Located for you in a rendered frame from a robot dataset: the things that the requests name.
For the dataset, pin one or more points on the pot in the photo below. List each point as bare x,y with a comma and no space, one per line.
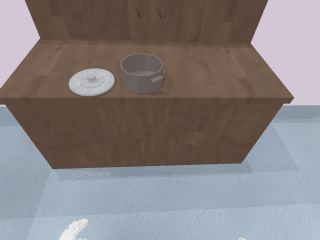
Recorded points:
142,73

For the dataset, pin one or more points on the lid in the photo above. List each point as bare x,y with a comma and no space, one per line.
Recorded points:
81,86

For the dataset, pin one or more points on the knob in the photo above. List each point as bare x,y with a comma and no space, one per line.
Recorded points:
91,77

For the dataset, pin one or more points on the robot left hand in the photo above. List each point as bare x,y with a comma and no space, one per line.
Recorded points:
73,230

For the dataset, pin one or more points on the table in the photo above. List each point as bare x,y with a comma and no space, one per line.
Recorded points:
217,96

